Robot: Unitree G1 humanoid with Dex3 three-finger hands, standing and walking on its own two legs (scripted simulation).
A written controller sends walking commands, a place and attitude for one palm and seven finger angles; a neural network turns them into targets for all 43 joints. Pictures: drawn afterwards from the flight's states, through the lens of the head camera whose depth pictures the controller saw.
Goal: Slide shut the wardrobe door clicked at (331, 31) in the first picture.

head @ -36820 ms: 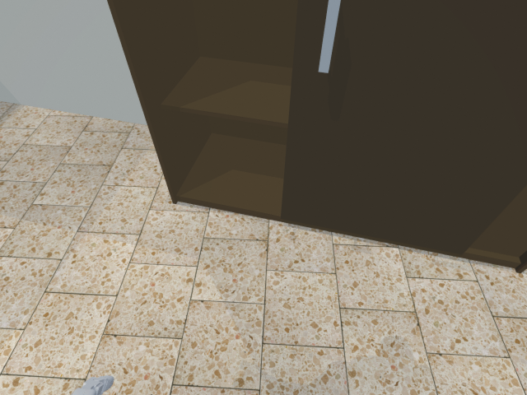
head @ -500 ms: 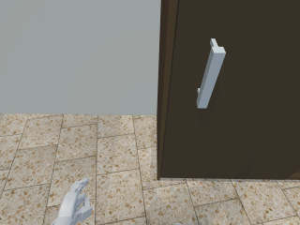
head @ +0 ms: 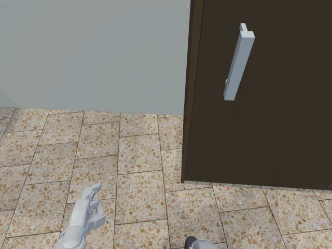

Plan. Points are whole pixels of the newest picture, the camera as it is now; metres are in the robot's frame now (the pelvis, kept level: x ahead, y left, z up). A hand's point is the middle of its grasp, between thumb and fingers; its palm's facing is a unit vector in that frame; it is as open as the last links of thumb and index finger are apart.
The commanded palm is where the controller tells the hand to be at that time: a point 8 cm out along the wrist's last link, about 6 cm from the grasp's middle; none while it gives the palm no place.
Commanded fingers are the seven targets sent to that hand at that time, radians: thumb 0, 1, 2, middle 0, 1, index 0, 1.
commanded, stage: step back with the hand held close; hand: right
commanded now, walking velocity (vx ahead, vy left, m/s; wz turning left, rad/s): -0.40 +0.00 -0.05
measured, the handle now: (235, 64) +0.53 -0.16 +0.15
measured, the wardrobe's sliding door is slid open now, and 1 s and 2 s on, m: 0.00 0.00 0.00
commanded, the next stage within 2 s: stop stepping back and stand still in 0.16 s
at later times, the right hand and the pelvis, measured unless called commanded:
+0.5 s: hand out of the picture +0.08 -0.33 +0.20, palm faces +0.42 +0.81 -0.42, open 7.4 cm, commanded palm +0.02 -0.36 +0.19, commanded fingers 0.00 -0.90 -0.90 0.20 0.30 0.20 0.30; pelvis -0.10 -0.06 +0.03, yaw -2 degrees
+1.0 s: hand out of the picture +0.00 -0.36 +0.20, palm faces +0.46 +0.74 -0.49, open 7.4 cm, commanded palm -0.05 -0.40 +0.19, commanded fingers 0.00 -0.90 -0.90 0.20 0.30 0.20 0.30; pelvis -0.17 -0.10 +0.00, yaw -3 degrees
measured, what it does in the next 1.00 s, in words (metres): walks backwards: right foot, then left foot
